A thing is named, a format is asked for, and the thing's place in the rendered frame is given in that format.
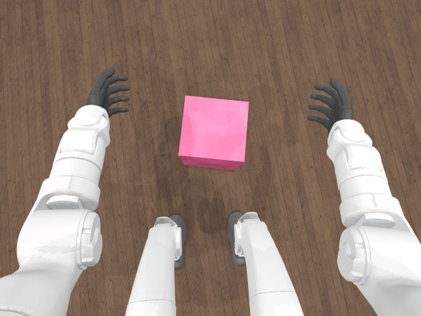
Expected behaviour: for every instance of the carton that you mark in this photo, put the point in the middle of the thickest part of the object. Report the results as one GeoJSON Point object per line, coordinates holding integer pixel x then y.
{"type": "Point", "coordinates": [213, 132]}

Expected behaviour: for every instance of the right robot forearm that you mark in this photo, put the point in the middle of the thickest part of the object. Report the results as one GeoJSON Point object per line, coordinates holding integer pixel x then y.
{"type": "Point", "coordinates": [365, 194]}

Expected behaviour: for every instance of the robot right upper arm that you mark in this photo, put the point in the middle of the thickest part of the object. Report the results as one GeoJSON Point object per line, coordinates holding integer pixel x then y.
{"type": "Point", "coordinates": [385, 264]}

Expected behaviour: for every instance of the left robot forearm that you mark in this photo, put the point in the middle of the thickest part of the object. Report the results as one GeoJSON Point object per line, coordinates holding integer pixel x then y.
{"type": "Point", "coordinates": [74, 179]}

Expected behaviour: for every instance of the robot right shin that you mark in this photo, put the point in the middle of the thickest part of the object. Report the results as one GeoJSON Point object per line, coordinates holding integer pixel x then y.
{"type": "Point", "coordinates": [250, 215]}

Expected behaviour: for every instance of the robot right foot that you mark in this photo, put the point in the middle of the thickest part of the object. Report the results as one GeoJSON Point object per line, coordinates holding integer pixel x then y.
{"type": "Point", "coordinates": [232, 220]}

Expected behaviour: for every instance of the robot left upper arm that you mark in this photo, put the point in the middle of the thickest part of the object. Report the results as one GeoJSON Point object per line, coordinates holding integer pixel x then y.
{"type": "Point", "coordinates": [56, 246]}

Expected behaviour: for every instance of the left robot hand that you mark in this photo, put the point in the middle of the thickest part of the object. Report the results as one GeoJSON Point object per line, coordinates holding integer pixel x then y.
{"type": "Point", "coordinates": [101, 91]}

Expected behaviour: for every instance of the right robot hand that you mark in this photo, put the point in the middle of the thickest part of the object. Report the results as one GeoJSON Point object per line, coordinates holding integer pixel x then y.
{"type": "Point", "coordinates": [340, 105]}

